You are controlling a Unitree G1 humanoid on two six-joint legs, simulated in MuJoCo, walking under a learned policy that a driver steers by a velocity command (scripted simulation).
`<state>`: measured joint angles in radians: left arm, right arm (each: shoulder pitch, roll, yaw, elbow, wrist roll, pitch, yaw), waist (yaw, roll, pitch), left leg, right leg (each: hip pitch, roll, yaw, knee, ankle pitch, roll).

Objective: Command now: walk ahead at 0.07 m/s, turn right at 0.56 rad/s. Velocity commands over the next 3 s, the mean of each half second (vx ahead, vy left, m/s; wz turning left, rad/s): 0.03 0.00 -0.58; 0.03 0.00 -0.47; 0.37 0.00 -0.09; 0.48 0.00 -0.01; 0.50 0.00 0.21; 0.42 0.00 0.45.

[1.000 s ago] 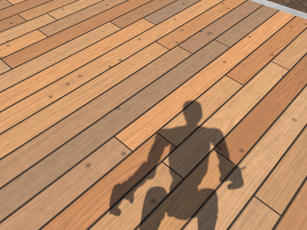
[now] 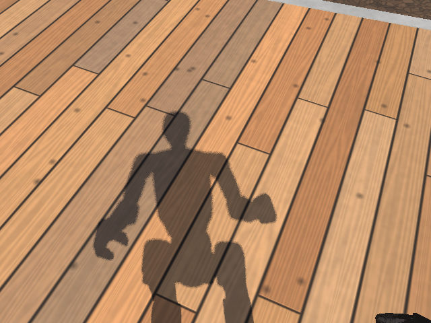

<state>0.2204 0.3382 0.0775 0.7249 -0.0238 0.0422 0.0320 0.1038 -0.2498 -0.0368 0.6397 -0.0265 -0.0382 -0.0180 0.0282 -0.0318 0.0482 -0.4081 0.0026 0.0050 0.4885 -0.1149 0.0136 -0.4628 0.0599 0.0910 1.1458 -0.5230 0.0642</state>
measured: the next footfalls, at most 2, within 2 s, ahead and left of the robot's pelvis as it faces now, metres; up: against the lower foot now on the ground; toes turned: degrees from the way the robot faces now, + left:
right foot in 0.28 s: +0.04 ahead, -0.14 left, +0.00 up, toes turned -12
left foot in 0.78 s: +0.12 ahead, +0.07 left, +0.00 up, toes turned -33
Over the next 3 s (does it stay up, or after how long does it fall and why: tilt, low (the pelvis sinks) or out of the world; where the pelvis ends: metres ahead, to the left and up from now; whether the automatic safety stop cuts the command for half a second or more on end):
stays up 0.90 -0.48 0.01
